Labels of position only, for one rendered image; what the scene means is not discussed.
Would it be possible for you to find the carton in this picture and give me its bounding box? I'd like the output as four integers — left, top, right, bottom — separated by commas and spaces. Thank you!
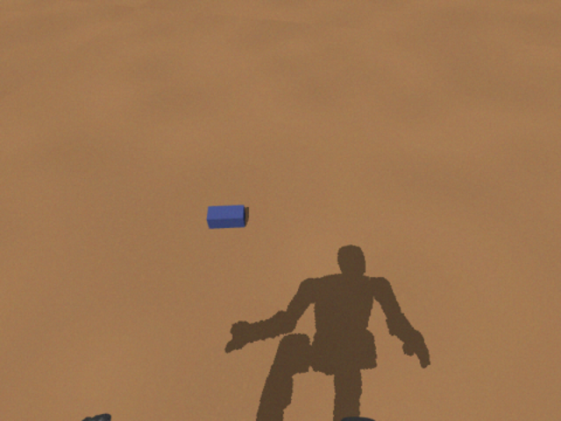
207, 205, 245, 229

